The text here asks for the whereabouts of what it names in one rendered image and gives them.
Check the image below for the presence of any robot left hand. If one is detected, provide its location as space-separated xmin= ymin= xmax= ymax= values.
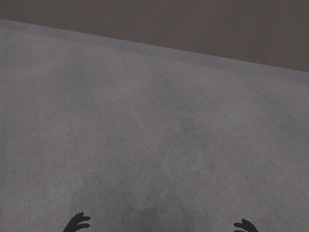
xmin=63 ymin=212 xmax=91 ymax=232

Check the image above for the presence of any robot right hand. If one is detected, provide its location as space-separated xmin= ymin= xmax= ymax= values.
xmin=234 ymin=218 xmax=258 ymax=232

